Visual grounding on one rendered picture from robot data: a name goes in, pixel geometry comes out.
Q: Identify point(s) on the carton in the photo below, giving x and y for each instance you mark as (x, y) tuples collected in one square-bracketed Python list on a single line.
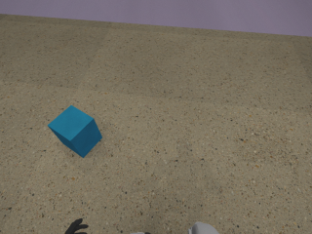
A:
[(76, 130)]

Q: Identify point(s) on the right robot thigh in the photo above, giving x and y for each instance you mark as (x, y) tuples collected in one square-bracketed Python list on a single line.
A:
[(201, 228)]

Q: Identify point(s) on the left robot hand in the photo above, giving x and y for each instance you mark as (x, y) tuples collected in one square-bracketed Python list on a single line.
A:
[(76, 226)]

